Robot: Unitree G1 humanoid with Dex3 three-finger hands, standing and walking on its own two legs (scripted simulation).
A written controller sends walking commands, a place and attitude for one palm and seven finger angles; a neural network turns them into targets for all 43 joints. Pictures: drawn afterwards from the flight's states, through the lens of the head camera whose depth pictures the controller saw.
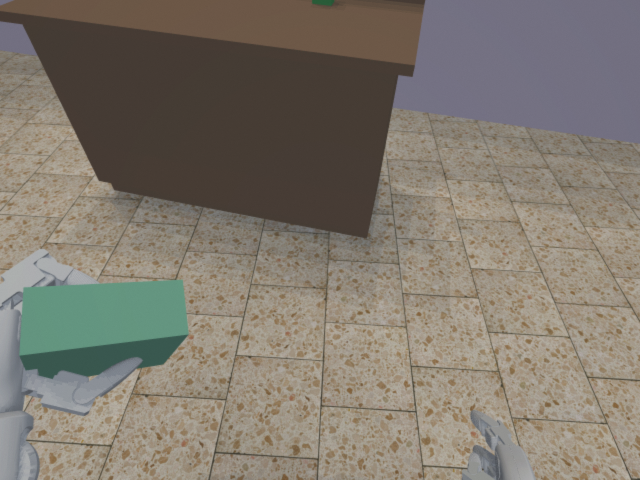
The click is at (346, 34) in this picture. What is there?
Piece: table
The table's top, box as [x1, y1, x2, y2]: [0, 0, 423, 76]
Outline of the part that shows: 0,20 412,76 423,5 385,0 334,0 334,2 330,6 312,4 311,0 13,0 0,5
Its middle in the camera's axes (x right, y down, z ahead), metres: -0.34 -0.78 +1.33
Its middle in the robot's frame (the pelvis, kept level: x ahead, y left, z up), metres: +1.50 +0.42 +0.03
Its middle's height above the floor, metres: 0.80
